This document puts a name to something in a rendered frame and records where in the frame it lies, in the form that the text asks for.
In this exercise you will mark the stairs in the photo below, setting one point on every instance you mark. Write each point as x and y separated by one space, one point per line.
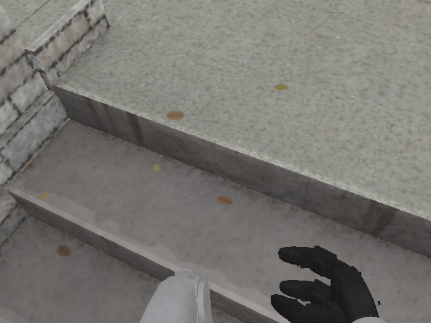
117 203

